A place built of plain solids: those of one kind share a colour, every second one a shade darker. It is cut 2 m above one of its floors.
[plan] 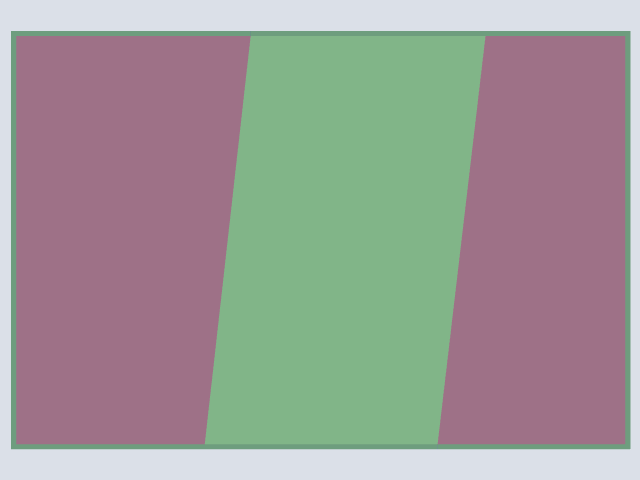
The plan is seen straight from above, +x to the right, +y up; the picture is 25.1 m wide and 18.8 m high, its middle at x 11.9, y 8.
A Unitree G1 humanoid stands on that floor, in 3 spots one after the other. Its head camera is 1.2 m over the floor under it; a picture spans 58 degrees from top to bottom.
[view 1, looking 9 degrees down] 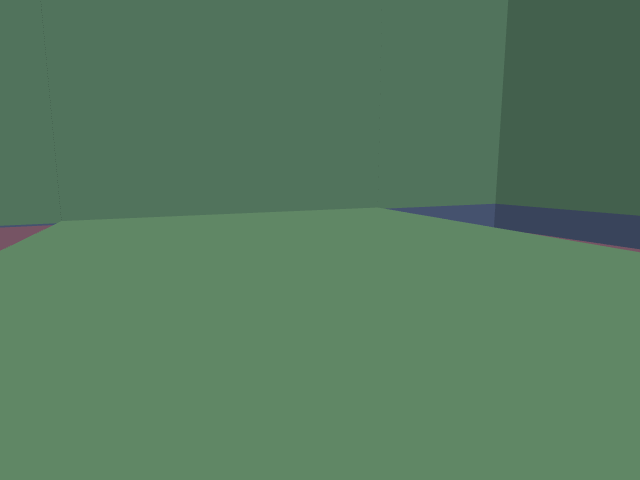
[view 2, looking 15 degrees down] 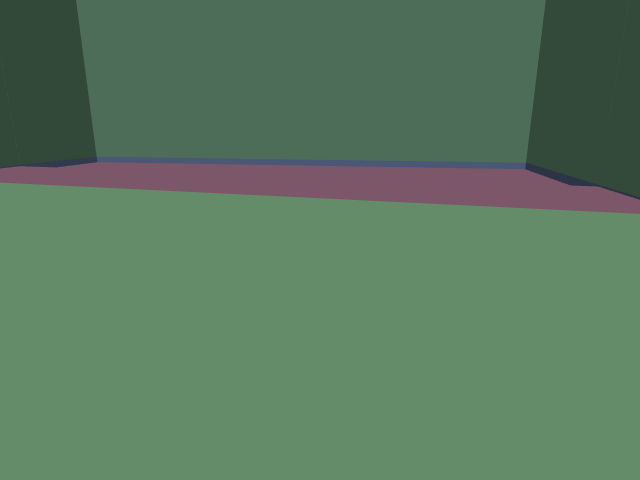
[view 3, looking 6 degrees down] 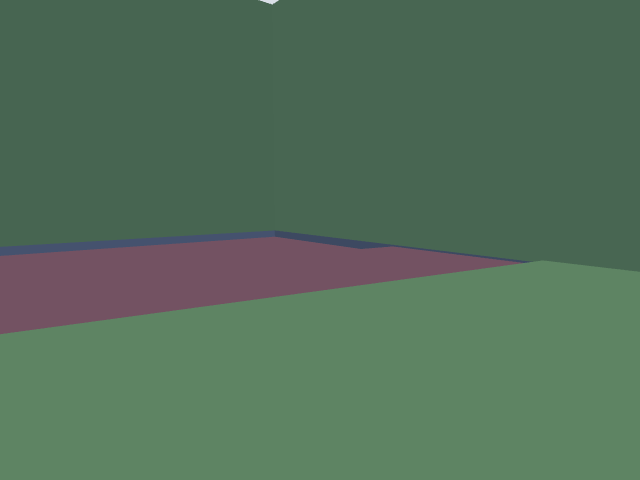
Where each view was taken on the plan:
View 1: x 10.25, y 3.75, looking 64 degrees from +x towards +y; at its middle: deck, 7.67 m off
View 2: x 15.63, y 11.75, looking -170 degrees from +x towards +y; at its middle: deck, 4.64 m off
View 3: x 12.85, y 7.95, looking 142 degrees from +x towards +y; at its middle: wallfoot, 13.14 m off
